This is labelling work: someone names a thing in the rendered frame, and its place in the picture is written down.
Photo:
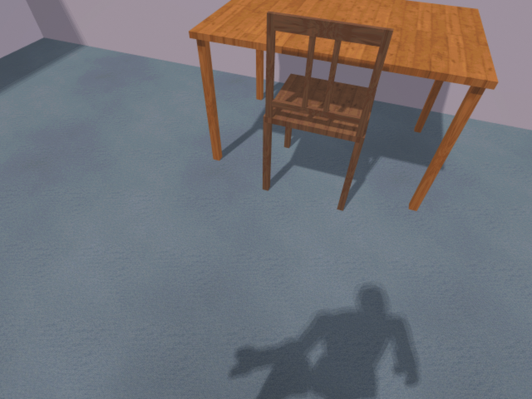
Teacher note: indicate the chair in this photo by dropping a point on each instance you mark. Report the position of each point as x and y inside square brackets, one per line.
[315, 105]

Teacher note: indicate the table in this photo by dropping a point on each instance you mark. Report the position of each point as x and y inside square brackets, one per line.
[434, 41]

